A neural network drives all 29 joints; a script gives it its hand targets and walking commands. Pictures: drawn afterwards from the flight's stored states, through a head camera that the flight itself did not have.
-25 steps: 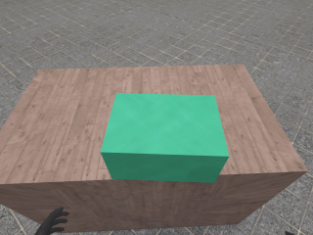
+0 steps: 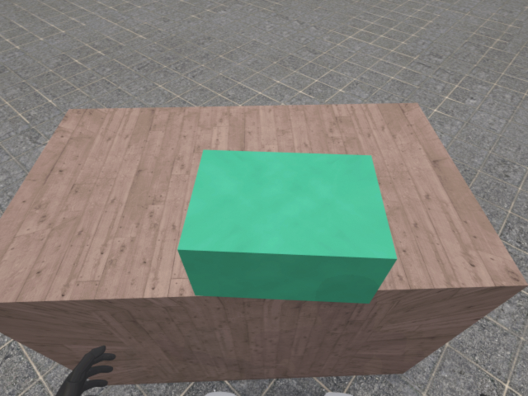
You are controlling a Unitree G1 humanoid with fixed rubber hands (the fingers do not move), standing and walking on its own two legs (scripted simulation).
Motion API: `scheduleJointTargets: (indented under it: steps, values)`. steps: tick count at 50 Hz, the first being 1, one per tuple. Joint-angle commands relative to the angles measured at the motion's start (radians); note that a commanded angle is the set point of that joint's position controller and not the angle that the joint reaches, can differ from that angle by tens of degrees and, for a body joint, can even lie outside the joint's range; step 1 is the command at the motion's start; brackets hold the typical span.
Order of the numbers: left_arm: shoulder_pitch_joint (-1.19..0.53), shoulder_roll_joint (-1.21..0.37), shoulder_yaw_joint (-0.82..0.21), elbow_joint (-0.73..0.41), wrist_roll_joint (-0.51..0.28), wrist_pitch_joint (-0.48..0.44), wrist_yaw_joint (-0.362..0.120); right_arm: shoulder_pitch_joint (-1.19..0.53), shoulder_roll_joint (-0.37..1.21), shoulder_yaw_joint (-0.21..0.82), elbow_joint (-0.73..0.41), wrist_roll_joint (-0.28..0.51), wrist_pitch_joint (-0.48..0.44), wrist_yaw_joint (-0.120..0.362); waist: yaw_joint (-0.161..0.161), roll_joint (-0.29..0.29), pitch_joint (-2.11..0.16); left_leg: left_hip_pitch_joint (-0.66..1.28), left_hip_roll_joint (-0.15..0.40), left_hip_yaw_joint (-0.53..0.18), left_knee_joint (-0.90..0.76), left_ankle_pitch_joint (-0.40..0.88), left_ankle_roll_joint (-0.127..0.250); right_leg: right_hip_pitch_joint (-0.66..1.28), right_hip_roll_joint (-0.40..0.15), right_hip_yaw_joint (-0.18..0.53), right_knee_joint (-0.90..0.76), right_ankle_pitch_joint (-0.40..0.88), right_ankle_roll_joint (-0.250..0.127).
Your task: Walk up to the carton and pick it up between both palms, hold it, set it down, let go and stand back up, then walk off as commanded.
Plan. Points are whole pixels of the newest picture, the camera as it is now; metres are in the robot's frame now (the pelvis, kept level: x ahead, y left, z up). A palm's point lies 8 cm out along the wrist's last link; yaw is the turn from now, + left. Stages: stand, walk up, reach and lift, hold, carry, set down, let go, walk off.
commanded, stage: walk up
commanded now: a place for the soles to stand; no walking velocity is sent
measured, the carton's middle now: (284, 224) +0.39 +0.01 +0.01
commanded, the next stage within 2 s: reach and lift in 0.56 s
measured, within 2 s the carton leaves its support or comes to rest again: neither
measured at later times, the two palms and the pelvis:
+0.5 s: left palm (73, 389) +0.13 +0.31 -0.08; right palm out of the picture +0.09 -0.32 -0.08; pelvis +0.01 +0.00 +0.00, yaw +0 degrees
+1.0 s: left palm (102, 346) +0.19 +0.28 -0.05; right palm (504, 382) +0.17 -0.31 -0.04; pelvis +0.02 +0.00 +0.01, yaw +0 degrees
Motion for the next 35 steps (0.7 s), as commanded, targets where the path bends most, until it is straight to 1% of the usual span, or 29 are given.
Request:
scheduleJointTargets:
  steps: [1, 2, 3, 4, 5, 7, 8, 9, 10, 11, 12, 13, 14, 15, 16, 17, 22, 23, 24, 25, 26, 27, 28, 29, 30, 31, 32, 33, 35]
  values:
    - [-0.087, 0.197, 0.038, -0.005, -0.012, -0.025, 0.004, -0.029, -0.237, 0.007, -0.053, -0.03, -0.029, -0.006, -0.014, 0.013, -0.066, -0.072, 0.062, -0.174, -0.211, 0.171, 0.08, 0.102, -0.077, 0.082, -0.146, 0.042, -0.107]
    - [-0.092, 0.203, 0.037, -0.003, -0.009, -0.024, 0.005, -0.032, -0.241, 0.004, -0.044, -0.03, -0.028, -0.009, -0.007, -0.023, -0.049, -0.077, 0.081, -0.204, -0.228, 0.173, 0.089, 0.104, -0.057, 0.068, -0.129, 0.042, -0.094]
    - [-0.1, 0.191, 0.032, -0.017, -0.008, -0.022, 0.005, -0.039, -0.25, 0.007, -0.051, -0.029, -0.032, -0.011, -0.008, 0.014, -0.057, -0.085, 0.098, -0.217, -0.234, 0.204, 0.099, 0.104, -0.051, 0.05, -0.096, 0.074, -0.088]
    - [-0.084, 0.18, 0.03, -0.01, -0.012, -0.021, 0.004, -0.049, -0.246, 0.006, -0.05, -0.024, -0.033, -0.011, -0.002, 0.027, -0.058, -0.079, 0.103, -0.22, -0.23, 0.208, 0.101, 0.101, -0.052, 0.05, -0.098, 0.081, -0.09]
    - [-0.074, 0.186, 0.031, -0.007, -0.014, -0.019, 0.003, -0.045, -0.243, 0.012, -0.057, -0.025, -0.036, -0.012, -0.002, 0.023, -0.063, -0.095, 0.103, -0.225, -0.227, 0.224, 0.102, 0.121, -0.047, 0.032, -0.093, 0.068, -0.091]
    - [-0.077, 0.189, 0.03, -0.004, -0.01, -0.019, 0.004, -0.05, -0.244, 0.012, -0.055, -0.022, -0.033, -0.012, 0.002, 0.018, -0.043, -0.115, 0.095, -0.209, -0.227, 0.214, 0.09, 0.132, -0.052, 0.045, -0.107, 0.084, -0.094]
    - [-0.074, 0.189, 0.026, -0.005, -0.008, -0.021, 0.002, -0.052, -0.235, 0.008, -0.058, -0.027, -0.03, -0.011, -0.007, 0.028, -0.07, -0.098, 0.092, -0.198, -0.226, 0.219, 0.084, 0.15, -0.057, 0.05, -0.104, 0.116, -0.098]
    - [-0.074, 0.188, 0.025, 0.001, -0.006, -0.022, 0.004, -0.06, -0.235, 0.007, -0.058, -0.024, -0.032, -0.011, -0.003, 0.016, -0.069, -0.087, 0.079, -0.188, -0.207, 0.237, 0.087, 0.13, -0.064, 0.051, -0.111, 0.133, -0.1]
    - [-0.082, 0.193, 0.029, -0.001, -0.003, -0.022, 0.004, -0.059, -0.226, 0.009, -0.062, -0.022, -0.03, -0.012, -0.01, 0.015, -0.053, -0.085, 0.078, -0.192, -0.205, 0.23, 0.088, 0.12, -0.067, 0.062, -0.119, 0.136, -0.103]
    - [-0.092, 0.191, 0.023, -0.002, -0.01, -0.02, 0.005, -0.049, -0.243, 0.009, -0.052, -0.021, -0.031, -0.013, -0.008, -0.005, -0.057, -0.094, 0.085, -0.208, -0.22, 0.237, 0.094, 0.135, -0.059, 0.055, -0.104, 0.134, -0.096]
    - [-0.084, 0.191, 0.027, 0.001, -0.009, -0.02, 0.006, -0.041, -0.244, 0.005, -0.059, -0.022, -0.03, -0.013, -0.013, -0.004, -0.081, -0.056, 0.085, -0.191, -0.21, 0.24, 0.089, 0.124, -0.066, 0.063, -0.114, 0.119, -0.104]
    - [-0.09, 0.19, 0.029, -0.003, -0.013, -0.018, 0.006, -0.035, -0.251, 0.005, -0.052, -0.022, -0.029, -0.012, -0.013, 0.01, -0.088, -0.06, 0.087, -0.201, -0.215, 0.214, 0.099, 0.115, -0.061, 0.057, -0.099, 0.078, -0.102]
    - [-0.1, 0.181, 0.028, 0.0, -0.008, -0.017, 0.006, -0.044, -0.251, 0.004, -0.046, -0.023, -0.029, -0.013, -0.008, 0.011, -0.057, -0.095, 0.097, -0.231, -0.232, 0.196, 0.1, 0.126, -0.052, 0.047, -0.097, 0.078, -0.093]
    - [-0.077, 0.179, 0.023, 0.006, -0.009, -0.015, 0.006, -0.065, -0.252, 0.007, -0.054, -0.023, -0.028, -0.012, 0.005, 0.031, -0.037, -0.105, 0.102, -0.227, -0.234, 0.198, 0.1, 0.12, -0.053, 0.046, -0.109, 0.088, -0.093]
    - [-0.073, 0.187, 0.027, 0.002, -0.008, -0.019, 0.006, -0.067, -0.234, 0.009, -0.06, -0.02, -0.028, -0.011, -0.003, 0.013, -0.045, -0.096, 0.096, -0.204, -0.224, 0.206, 0.089, 0.132, -0.059, 0.052, -0.128, 0.087, -0.101]
    - [-0.081, 0.194, 0.025, 0.003, -0.005, -0.019, 0.007, -0.061, -0.239, 0.008, -0.058, -0.017, -0.027, -0.009, -0.012, -0.004, -0.057, -0.079, 0.081, -0.198, -0.21, 0.204, 0.091, 0.124, -0.064, 0.069, -0.135, 0.1, -0.104]
    - [-0.099, 0.201, 0.03, -0.003, -0.003, -0.022, 0.008, -0.051, -0.224, 0.008, -0.049, -0.02, -0.024, -0.01, -0.014, -0.022, -0.063, -0.068, 0.073, -0.181, -0.204, 0.185, 0.087, 0.113, -0.079, 0.074, -0.143, 0.077, -0.114]
    - [-0.116, 0.192, 0.031, -0.005, -0.004, -0.019, 0.006, -0.047, -0.232, 0.008, -0.045, -0.026, -0.024, -0.009, -0.018, -0.01, -0.049, -0.086, 0.074, -0.188, -0.221, 0.171, 0.088, 0.113, -0.066, 0.07, -0.142, 0.055, -0.101]
    - [-0.103, 0.197, 0.029, 0.001, 0.0, -0.017, 0.006, -0.059, -0.234, 0.008, -0.06, -0.025, -0.024, -0.008, -0.015, -0.01, -0.059, -0.067, 0.079, -0.207, -0.226, 0.155, 0.094, 0.102, -0.062, 0.062, -0.135, 0.035, -0.107]
    - [-0.102, 0.193, 0.023, -0.004, -0.002, -0.014, 0.006, -0.061, -0.247, 0.001, -0.057, -0.027, -0.022, -0.009, -0.016, 0.025, -0.048, -0.074, 0.074, -0.189, -0.227, 0.125, 0.091, 0.079, -0.065, 0.069, -0.146, 0.017, -0.103]
    - [-0.105, 0.182, 0.028, -0.005, -0.005, -0.017, 0.005, -0.05, -0.251, 0.007, -0.056, -0.025, -0.024, -0.009, -0.006, -0.001, -0.053, -0.101, 0.089, -0.218, -0.241, 0.118, 0.096, 0.109, -0.056, 0.064, -0.14, 0.008, -0.099]
    - [-0.103, 0.186, 0.025, -0.005, -0.002, -0.017, 0.005, -0.066, -0.24, 0.004, -0.055, -0.026, -0.023, -0.01, -0.008, -0.013, -0.028, -0.112, 0.087, -0.214, -0.247, 0.107, 0.097, 0.1, -0.055, 0.066, -0.152, 0.001, -0.101]
    - [-0.094, 0.187, 0.029, -0.002, -0.006, -0.015, 0.005, -0.048, -0.249, 0.006, -0.053, -0.024, -0.025, -0.01, -0.011, 0.0, -0.052, -0.108, 0.089, -0.218, -0.251, 0.109, 0.096, 0.12, -0.055, 0.069, -0.141, 0.0, -0.101]
    - [-0.352, 0.112, -0.028, -0.209, -0.049, 0.198, 0.049, -0.39, -0.171, -0.164, 0.055, -0.136, -0.211, 0.05, -0.04, 0.169, 0.011, -0.213, 0.043, 0.098, -0.242, -0.08, -0.033, 0.053, 0.04, -0.136, -0.072, -0.011, -0.076]
    - [-0.283, 0.083, -0.028, -0.243, -0.028, 0.284, 0.067, -0.31, -0.219, -0.18, 0.086, -0.141, -0.219, 0.081, -0.047, 0.173, 0.062, -0.298, 0.086, 0.077, -0.286, -0.15, -0.008, 0.177, 0.083, -0.146, -0.018, 0.021, -0.071]
    - [-0.286, 0.08, -0.02, -0.279, -0.031, 0.306, 0.068, -0.3, -0.23, -0.182, 0.086, -0.139, -0.209, 0.088, -0.047, 0.162, 0.069, -0.365, 0.101, 0.092, -0.3, -0.175, 0.007, 0.228, 0.092, -0.148, 0.017, 0.049, -0.058]
    - [-0.277, 0.079, -0.002, -0.282, -0.026, 0.319, 0.072, -0.296, -0.221, -0.174, 0.091, -0.132, -0.218, 0.094, -0.044, 0.106, 0.037, -0.338, 0.101, 0.099, -0.29, -0.091, 0.011, 0.252, 0.084, -0.147, -0.002, 0.091, -0.064]
    - [-0.281, 0.081, -0.003, -0.326, -0.033, 0.329, 0.071, -0.293, -0.205, -0.164, 0.082, -0.134, -0.223, 0.095, -0.05, 0.068, 0.014, -0.261, 0.083, 0.104, -0.264, -0.028, 0.0, 0.227, 0.065, -0.14, -0.039, 0.093, -0.069]
    - [-0.288, 0.099, -0.003, -0.373, -0.046, 0.344, 0.071, -0.282, -0.196, -0.168, 0.047, -0.128, -0.22, 0.096, -0.056, 0.003, -0.011, -0.124, 0.056, 0.12, -0.241, 0.041, -0.017, 0.168, 0.049, -0.12, -0.115, 0.087, -0.074]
